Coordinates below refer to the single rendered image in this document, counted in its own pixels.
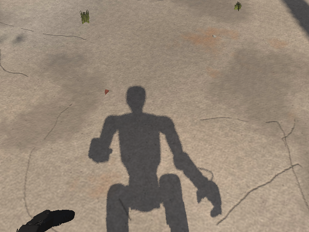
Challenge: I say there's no left robot hand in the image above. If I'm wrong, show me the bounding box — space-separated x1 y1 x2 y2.
16 210 75 232

